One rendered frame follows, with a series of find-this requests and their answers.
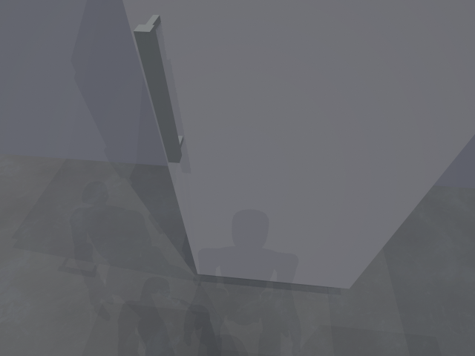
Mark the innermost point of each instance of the handle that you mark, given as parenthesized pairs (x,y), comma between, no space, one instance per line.
(147,43)

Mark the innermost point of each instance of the fridge door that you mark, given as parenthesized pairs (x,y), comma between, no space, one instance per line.
(311,128)

